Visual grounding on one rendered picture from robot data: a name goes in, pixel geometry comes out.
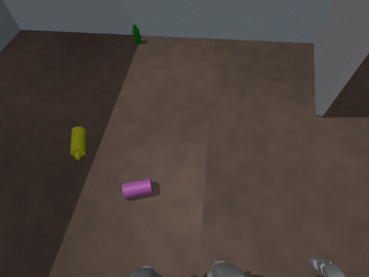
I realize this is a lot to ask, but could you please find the right robot hand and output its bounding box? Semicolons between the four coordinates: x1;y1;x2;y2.
308;257;346;277

